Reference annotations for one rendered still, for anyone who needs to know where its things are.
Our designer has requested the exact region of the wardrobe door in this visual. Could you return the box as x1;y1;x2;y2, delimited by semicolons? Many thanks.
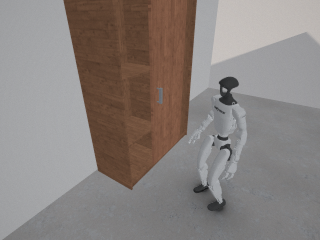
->
148;0;187;164
180;0;193;135

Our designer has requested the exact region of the left robot foot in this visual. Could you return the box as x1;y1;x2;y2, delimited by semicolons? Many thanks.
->
207;198;226;211

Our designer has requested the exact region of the right robot hand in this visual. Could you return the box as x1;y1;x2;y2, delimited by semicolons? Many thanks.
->
188;129;201;144

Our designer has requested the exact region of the robot right shin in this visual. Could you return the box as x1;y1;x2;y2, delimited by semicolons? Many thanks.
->
196;167;208;187

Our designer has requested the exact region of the left robot hand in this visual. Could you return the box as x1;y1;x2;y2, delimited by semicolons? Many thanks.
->
221;161;237;180

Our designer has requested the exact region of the robot left forearm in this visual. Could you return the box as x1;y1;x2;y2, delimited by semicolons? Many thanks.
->
230;132;247;164

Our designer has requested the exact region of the robot left upper arm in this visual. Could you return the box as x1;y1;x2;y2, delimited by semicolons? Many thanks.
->
232;105;247;139

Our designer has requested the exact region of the handle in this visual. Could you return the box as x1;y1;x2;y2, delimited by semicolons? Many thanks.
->
156;87;163;104

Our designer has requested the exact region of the robot right forearm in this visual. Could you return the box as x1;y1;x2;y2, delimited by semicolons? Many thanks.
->
197;114;213;132

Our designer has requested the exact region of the robot right upper arm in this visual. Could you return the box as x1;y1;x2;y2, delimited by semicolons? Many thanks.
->
209;94;222;119

